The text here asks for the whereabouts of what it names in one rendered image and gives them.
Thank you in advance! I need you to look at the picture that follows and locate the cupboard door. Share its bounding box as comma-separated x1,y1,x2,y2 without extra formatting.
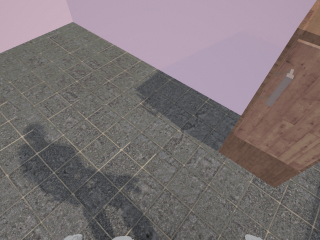
234,39,320,171

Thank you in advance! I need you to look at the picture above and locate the handle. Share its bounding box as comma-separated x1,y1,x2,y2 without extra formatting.
266,69,294,107

